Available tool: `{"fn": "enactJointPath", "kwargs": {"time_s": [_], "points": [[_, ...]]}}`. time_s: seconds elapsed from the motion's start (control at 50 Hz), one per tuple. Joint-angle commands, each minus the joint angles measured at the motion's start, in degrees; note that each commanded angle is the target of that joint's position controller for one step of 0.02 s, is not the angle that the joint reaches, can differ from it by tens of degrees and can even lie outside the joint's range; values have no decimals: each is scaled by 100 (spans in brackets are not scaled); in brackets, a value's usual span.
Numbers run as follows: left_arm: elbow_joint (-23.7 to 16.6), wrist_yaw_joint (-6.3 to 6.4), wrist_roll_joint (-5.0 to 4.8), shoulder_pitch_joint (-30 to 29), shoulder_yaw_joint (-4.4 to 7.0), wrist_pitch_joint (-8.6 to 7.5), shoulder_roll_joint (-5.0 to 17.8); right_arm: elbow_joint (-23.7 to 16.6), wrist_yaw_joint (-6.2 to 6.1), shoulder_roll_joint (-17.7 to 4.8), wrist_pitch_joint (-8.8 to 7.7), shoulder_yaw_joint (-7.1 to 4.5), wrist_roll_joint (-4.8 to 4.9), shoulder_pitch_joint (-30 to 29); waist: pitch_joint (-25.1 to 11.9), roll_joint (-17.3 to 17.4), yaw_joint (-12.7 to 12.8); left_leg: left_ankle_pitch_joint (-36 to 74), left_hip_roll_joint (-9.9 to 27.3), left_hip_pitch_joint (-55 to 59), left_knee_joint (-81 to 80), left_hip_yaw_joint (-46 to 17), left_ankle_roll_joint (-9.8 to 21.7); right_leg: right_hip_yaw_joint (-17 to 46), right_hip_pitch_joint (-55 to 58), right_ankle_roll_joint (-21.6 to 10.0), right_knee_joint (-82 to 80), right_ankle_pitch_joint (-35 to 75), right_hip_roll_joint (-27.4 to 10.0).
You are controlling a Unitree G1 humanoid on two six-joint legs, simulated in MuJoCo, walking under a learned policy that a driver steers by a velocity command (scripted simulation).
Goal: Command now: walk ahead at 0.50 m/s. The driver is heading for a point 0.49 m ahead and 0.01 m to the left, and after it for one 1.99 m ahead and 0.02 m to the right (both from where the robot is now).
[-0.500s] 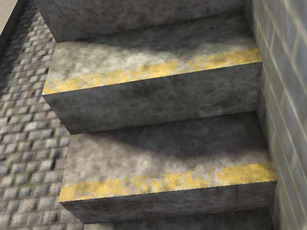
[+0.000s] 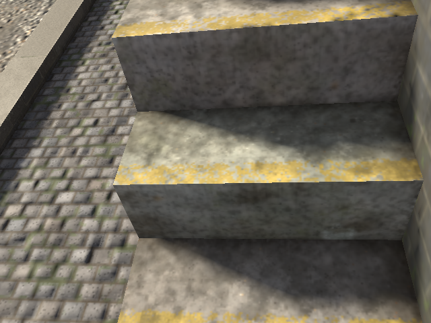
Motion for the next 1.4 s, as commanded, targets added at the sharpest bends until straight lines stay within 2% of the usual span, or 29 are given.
{"fn": "enactJointPath", "kwargs": {"time_s": [0.02, 0.04, 0.06, 0.08, 0.12, 0.14, 0.18, 0.22, 0.26, 0.32, 0.38, 0.48, 0.62, 0.74, 0.92, 0.98, 1.0, 1.02, 1.04, 1.06, 1.08, 1.1, 1.12, 1.14, 1.16, 1.18, 1.22, 1.32, 1.4], "points": [[524, 204, 143, 946, 202, -167, 820, -1131, -12, 419, -86, 562, -42, -1529, 427, -1135, 175, -1148, 629, -3850, 801, -599, 264, 1913, 2356, -1311, -1348, 473, -1807], [764, 198, 304, 1063, 277, -188, 874, -1379, -32, 534, -78, 723, -30, -1995, 518, -1128, 202, -1613, 757, -3970, 508, -539, 475, 1730, 2183, -1215, -1625, 435, -1861], [-23, 939, -592, -154, 577, -312, 1357, -2154, 201, 718, -110, 255, -611, -2742, 1618, -1657, -507, -699, 940, -1865, -394, -362, 207, 1345, 820, -900, -2526, -308, -1657], [-193, 1092, -547, -1052, 498, -421, 1431, -2245, 249, 276, -74, 186, -525, -2657, 1531, -2036, -838, 91, 838, -113, -1982, 214, 53, 398, -433, -720, -3228, -12, -1249], [-424, 1245, -761, -1129, 665, -266, 1987, -2162, 50, 619, -42, 379, 51, -2001, 1226, -2181, -667, -1036, 511, 3212, -4525, 849, 287, -445, -1399, -992, -4369, 601, -1264], [-230, 1061, -702, -546, 672, -265, 2102, -1717, 29, 570, 62, 233, -132, -751, 733, -2212, -762, -1291, 112, 3981, -3933, 1792, 334, -667, -698, -1160, -4016, 2768, -1554], [-516, 684, -654, -727, 737, -215, 2167, -885, 28, 237, 38, -172, -321, 1313, -153, -1275, -1825, -964, -257, 4796, -5196, 535, 718, -1187, 7, -964, -577, 6270, -1095], [-1099, 317, -638, -1180, 675, -148, 1543, -705, 28, -872, 131, -563, -540, 1564, -290, 1717, -2033, -5334, 1072, 4750, -9324, -3838, 909, -754, -1674, -953, 3030, 2282, -42], [-1885, 412, -50, -2158, 419, -19, 275, -866, 3, -768, 108, -418, -190, -167, 648, 1191, -998, -5039, 1095, 2535, -10048, -4682, 4, 987, -2246, -511, 8257, 1930, 630], [-1655, 616, -170, -698, 333, 36, 132, -84, -35, 258, -383, -94, -241, -535, 1037, 707, 236, -3826, 1049, 2358, -9163, -2701, -691, 379, -2901, 43, 9295, 2226, 940], [-1651, 738, -271, -1029, 284, 227, 320, 514, -85, 546, -828, -71, -322, -263, 1481, 5, 104, -2360, 1121, 2663, -9380, -2334, -704, 291, -3435, 268, 9068, 2346, 882], [-1372, 729, -195, -1365, 549, 278, 789, 622, -92, -266, -1071, -335, -211, 62, 1645, -606, -218, -1091, 1369, 3449, -10329, -1732, -715, 263, -3446, 355, 8144, 2456, 1230], [-1220, 775, -405, -1782, 478, 293, 386, 1065, -296, -254, -1224, -364, -176, 1242, 1407, -168, -598, 405, 1540, 5338, -10590, -674, -412, -249, -4027, 397, 8590, 2414, 1282], [-1239, 780, -223, -2049, 549, 337, 879, 1241, -386, -649, -1449, -428, -177, 1877, 1562, 483, -797, 790, 1808, 6495, -11102, -563, 305, -277, -4192, 288, 8528, 1635, 1078], [-3403, 859, -555, -4650, 166, 305, 515, 998, -91, -717, -1305, -366, -549, 1833, 2129, 280, -1122, 1797, 2415, 7405, -11564, -445, 435, -365, -6957, -466, 9381, -2020, -73], [-3525, 988, -932, -3735, -124, 410, 488, 958, -92, -757, -1111, -279, -41, 823, 1532, 273, -277, 5847, 1593, 4397, -12731, 991, 213, -1504, -1767, -921, 4385, -1262, -190], [-2717, 1060, -999, -1909, 164, 381, 751, 852, -136, -1044, -1120, -287, 257, 809, 82, 489, 302, 9708, 1378, 4564, -11525, 893, 307, -1827, 568, -713, 4519, 192, 519], [-1994, 1168, -651, 67, 305, 484, 956, 1070, 8, -1715, -1154, -523, 403, 692, -986, 903, 1125, 10542, 1433, 5253, -9746, 729, -13, -917, 1495, -656, 3871, 519, 554], [-2827, 233, -333, -20, 440, 459, 1302, 1205, 662, -1847, -883, -418, -630, 222, -923, -1777, 2030, 10311, 2296, 2772, -8424, -467, 487, 12, 1721, -1114, 2209, 2847, 873], [-1734, -146, -92, 575, 623, 486, 2352, 590, 1056, -690, -542, -414, -914, 1826, -3070, -4281, -11, 2908, 467, 2435, -5869, -560, -173, 3630, 3148, -2435, 1086, 6064, -1208], [-1598, -341, 267, 935, 655, 775, 2165, 1233, 1002, -970, -293, -613, -110, 1912, -2344, -2314, 681, 3733, -305, 2710, -3649, -2078, -187, 4145, 1646, -1802, -46, 3302, -1417], [-1542, -478, -40, 197, 598, 771, 1806, 909, 728, -372, -141, -443, 60, 1023, -1171, -2115, 356, 3996, -509, 1738, -2652, -2179, -55, 3338, 825, -1426, -321, 487, -1083], [-1464, 798, -388, -1574, 588, 446, 1765, 486, 348, 253, -501, -342, -115, 1123, -782, -631, -949, 3213, -884, 3387, -1563, -1281, -799, 3960, 301, -568, -1217, 242, -1561], [-1525, 1078, -468, -2188, 312, 334, 1304, 514, 367, 309, -461, -290, -222, 904, 24, -247, -1169, 3339, -755, 3106, -1325, -1343, -937, 3240, -833, -285, -646, 285, -1418], [-1480, 1144, -519, -2606, 222, 313, 1114, 581, 290, -54, -292, -342, -265, 894, 439, -402, -1303, 3414, -855, 3019, -1005, -1278, -1006, 2605, -1362, -200, -411, -422, -1224], [-2047, 78, -273, -3875, -45, 176, 708, 554, 143, -278, -354, -302, 565, 780, 994, -3663, -1009, 3363, -650, 1361, -1422, -2148, -270, -39, -2394, -229, 170, -54, -283], [-1496, -399, -270, -2627, -101, 2, 154, 711, 35, -357, -438, -233, 392, 1373, 226, -856, -1048, 3309, -460, 1133, -2260, -1705, -437, 128, -1026, -499, 124, 2091, -607], [-1469, -275, -383, -2360, 218, -130, 1203, 461, 58, -431, -189, -271, 297, 1061, 498, -1193, -740, 2005, -507, 662, -1810, -1059, -1381, 641, -794, -155, -1320, -1645, -970], [-1582, -265, -245, -2793, 58, -457, 810, 822, 41, -331, -343, -308, 257, 1446, 1059, -1675, -859, 2041, -644, 717, -1084, -1156, -1585, -1, -907, -345, -1332, -1504, -782]]}}
Keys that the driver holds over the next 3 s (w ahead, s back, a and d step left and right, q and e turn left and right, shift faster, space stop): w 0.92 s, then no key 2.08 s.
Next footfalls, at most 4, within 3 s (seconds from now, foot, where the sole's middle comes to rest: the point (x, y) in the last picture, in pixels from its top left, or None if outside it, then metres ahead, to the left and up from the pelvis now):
0.16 left None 0.23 0.25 -0.56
1.02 right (327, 283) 0.47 -0.12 -0.35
1.78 left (203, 304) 0.42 0.14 -0.35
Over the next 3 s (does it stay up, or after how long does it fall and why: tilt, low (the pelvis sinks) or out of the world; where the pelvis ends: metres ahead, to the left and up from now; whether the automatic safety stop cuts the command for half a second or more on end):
stays up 0.42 0.01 0.41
